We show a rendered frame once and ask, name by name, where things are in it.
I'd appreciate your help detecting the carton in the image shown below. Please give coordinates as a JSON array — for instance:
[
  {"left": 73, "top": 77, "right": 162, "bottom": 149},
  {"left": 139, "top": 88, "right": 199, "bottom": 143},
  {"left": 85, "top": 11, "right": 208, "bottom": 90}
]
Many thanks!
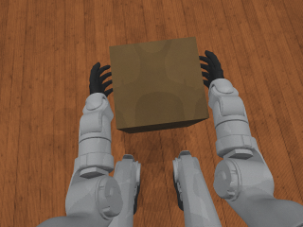
[{"left": 109, "top": 36, "right": 209, "bottom": 134}]

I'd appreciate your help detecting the robot left hand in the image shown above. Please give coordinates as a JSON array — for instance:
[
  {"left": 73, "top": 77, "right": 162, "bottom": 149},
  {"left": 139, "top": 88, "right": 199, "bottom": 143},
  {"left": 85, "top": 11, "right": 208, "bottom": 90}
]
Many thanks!
[{"left": 89, "top": 62, "right": 113, "bottom": 97}]

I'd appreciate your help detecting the robot right forearm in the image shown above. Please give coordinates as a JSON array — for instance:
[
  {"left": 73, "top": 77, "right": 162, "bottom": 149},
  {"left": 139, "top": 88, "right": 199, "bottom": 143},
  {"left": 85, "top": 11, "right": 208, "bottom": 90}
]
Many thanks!
[{"left": 208, "top": 79, "right": 275, "bottom": 191}]

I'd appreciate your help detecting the left robot thigh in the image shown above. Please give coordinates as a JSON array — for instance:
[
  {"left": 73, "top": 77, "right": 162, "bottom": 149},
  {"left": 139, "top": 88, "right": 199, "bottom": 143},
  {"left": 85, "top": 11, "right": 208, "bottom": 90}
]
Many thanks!
[{"left": 108, "top": 158, "right": 141, "bottom": 227}]

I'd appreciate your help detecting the right robot upper arm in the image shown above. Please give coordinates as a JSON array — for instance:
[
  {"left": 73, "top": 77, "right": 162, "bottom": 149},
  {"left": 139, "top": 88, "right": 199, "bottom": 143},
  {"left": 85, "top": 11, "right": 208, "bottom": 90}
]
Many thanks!
[{"left": 213, "top": 158, "right": 303, "bottom": 227}]

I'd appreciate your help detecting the right robot shin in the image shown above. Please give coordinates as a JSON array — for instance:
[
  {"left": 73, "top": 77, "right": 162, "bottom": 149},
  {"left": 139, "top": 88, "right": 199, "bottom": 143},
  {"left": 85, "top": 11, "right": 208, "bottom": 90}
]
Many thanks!
[{"left": 177, "top": 150, "right": 200, "bottom": 201}]

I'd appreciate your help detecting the left robot upper arm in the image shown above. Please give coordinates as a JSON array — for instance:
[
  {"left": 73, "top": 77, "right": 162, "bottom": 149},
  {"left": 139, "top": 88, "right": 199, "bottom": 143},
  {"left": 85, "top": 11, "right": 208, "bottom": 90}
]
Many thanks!
[{"left": 36, "top": 175, "right": 123, "bottom": 227}]

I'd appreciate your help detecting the robot right hand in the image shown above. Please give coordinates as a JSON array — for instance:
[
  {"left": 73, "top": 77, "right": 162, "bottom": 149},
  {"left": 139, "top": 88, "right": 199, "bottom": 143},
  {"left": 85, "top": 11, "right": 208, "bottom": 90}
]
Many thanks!
[{"left": 199, "top": 50, "right": 224, "bottom": 89}]

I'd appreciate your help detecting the robot left forearm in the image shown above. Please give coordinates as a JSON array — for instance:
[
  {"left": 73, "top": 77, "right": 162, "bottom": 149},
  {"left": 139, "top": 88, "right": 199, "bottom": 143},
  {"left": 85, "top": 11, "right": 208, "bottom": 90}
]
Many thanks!
[{"left": 65, "top": 93, "right": 115, "bottom": 212}]

